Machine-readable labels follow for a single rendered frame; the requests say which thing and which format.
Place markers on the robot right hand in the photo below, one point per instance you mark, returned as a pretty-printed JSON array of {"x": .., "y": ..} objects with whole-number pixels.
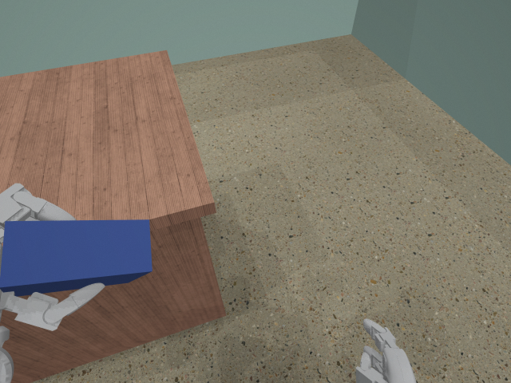
[{"x": 392, "y": 366}]

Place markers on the robot left hand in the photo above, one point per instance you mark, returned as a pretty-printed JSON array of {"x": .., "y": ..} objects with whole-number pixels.
[{"x": 18, "y": 204}]

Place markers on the sponge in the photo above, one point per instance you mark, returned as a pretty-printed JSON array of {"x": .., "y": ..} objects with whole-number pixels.
[{"x": 52, "y": 256}]

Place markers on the table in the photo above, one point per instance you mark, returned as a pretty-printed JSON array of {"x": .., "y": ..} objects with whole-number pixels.
[{"x": 111, "y": 140}]

